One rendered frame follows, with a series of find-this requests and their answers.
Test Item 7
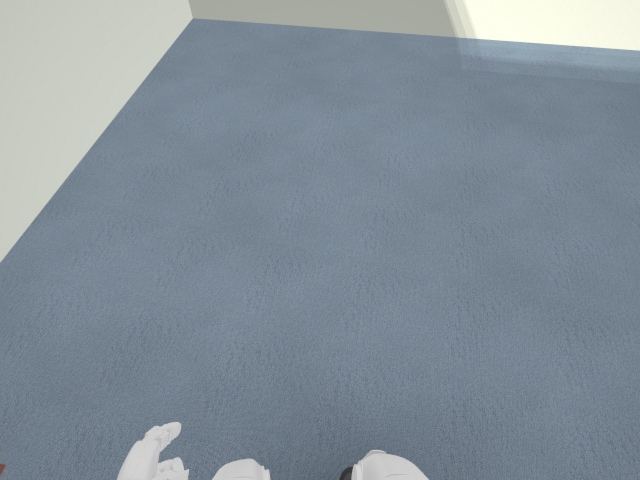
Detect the robot left hand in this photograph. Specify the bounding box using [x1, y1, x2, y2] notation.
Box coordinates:
[117, 422, 189, 480]

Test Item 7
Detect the robot right thigh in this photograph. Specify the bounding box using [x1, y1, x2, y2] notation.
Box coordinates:
[351, 453, 429, 480]

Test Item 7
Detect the robot right shin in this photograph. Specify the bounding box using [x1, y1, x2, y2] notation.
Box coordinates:
[361, 450, 386, 461]

